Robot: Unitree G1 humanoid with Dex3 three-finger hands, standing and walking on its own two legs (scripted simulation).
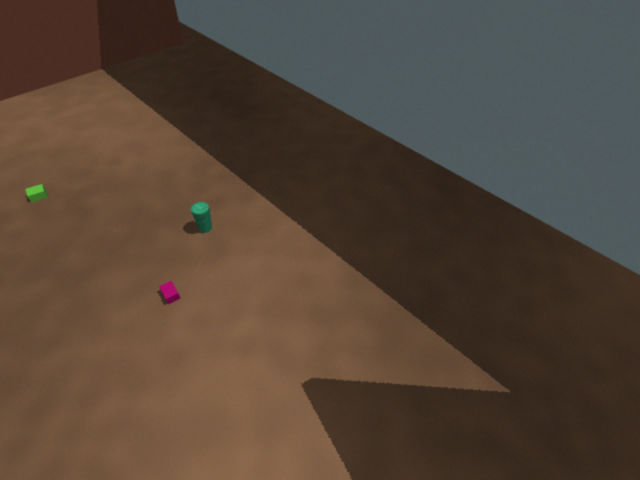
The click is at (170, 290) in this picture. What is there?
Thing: small brick
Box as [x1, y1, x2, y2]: [159, 281, 180, 304]
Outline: 171,281 159,286 168,304 180,298
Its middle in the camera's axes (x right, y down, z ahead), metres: -0.55 +0.20 +1.45
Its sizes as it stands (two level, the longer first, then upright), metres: 0.068 0.047 0.035
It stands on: the floor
